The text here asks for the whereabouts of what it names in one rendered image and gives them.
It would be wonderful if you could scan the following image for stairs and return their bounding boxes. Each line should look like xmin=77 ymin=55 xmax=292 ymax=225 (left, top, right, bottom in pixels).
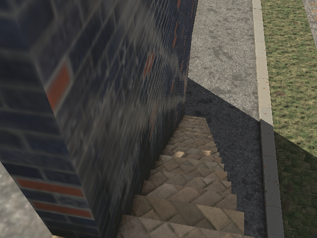
xmin=117 ymin=115 xmax=255 ymax=238

